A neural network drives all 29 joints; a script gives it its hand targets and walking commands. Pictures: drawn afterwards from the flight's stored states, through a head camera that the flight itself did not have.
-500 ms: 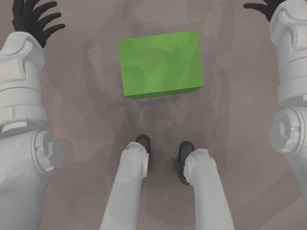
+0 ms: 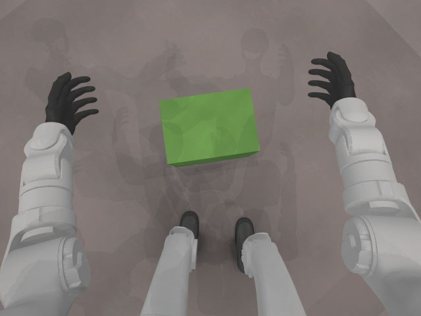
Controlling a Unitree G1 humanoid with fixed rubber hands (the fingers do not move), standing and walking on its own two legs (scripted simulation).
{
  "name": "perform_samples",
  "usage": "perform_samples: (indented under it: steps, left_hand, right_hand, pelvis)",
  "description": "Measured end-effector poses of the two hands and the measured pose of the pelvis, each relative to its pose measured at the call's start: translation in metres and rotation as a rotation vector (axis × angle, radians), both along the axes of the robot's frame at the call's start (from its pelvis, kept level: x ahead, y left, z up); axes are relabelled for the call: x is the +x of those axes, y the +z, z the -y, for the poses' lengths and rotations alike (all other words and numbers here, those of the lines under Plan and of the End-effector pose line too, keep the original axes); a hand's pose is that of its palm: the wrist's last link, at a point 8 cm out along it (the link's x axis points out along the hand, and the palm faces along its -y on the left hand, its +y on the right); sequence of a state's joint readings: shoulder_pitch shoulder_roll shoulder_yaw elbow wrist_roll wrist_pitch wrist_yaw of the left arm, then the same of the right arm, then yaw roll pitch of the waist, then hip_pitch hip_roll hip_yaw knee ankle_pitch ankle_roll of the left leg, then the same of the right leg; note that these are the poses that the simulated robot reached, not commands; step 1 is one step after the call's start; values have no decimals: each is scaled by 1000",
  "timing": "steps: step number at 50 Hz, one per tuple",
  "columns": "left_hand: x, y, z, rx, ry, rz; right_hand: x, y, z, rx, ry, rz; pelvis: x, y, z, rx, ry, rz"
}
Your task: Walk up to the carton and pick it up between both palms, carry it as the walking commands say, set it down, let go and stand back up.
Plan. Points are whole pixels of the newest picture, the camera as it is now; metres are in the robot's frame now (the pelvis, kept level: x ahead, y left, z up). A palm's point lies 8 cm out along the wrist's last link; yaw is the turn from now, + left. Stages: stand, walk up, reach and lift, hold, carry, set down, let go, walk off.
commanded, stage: let go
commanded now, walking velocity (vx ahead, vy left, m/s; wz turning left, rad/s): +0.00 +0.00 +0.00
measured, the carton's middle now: (209, 132) +0.50 +0.05 -0.57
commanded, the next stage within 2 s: stand in 1.16 s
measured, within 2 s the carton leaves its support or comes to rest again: neither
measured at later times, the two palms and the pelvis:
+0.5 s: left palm (55, 240) +0.25 +0.23 +0.01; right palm (418, 223) +0.29 -0.23 +0.01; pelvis +0.06 -0.01 +0.08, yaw +1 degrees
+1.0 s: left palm (56, 269) +0.22 +0.22 +0.02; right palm out of the picture +0.22 -0.24 +0.03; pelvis +0.06 -0.02 +0.09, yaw +1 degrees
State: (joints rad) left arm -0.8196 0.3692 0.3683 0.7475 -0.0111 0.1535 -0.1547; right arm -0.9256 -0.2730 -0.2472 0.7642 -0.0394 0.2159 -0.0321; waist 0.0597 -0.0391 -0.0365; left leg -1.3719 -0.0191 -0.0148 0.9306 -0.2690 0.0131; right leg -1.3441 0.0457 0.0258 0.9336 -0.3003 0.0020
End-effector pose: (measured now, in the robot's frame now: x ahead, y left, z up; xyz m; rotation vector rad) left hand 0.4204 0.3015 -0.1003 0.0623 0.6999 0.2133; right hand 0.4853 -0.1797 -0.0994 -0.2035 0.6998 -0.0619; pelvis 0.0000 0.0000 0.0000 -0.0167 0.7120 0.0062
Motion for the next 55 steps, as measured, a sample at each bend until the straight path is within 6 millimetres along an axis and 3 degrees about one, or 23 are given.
perform_samples:
  steps: [6,10,15,20,28,38,48,55]
  left_hand:
    - [-49,27,7,20,-77,-57]
    - [-72,60,13,39,-100,-38]
    - [-104,82,27,44,-104,-51]
    - [-149,94,50,18,-103,-81]
    - [-185,113,74,21,-127,-89]
    - [-198,125,86,30,-159,-76]
    - [-206,118,84,39,-152,-121]
    - [-196,125,74,74,-138,-119]
  right_hand:
    - [-57,26,6,13,-4,-16]
    - [-82,56,11,20,-7,6]
    - [-113,82,26,5,-2,0]
    - [-158,97,35,30,-16,-12]
    - [-215,110,57,28,-38,-47]
    - [-250,128,68,19,-3,-48]
    - [-259,128,63,37,-8,-77]
    - [-264,125,63,27,-33,-69]
  pelvis:
    - [16,25,-3,0,10,106]
    - [26,40,-4,3,11,205]
    - [38,55,-2,9,15,318]
    - [49,69,2,18,10,450]
    - [60,83,12,28,2,607]
    - [63,89,22,33,4,760]
    - [59,88,21,39,16,821]
    - [63,86,12,33,8,821]
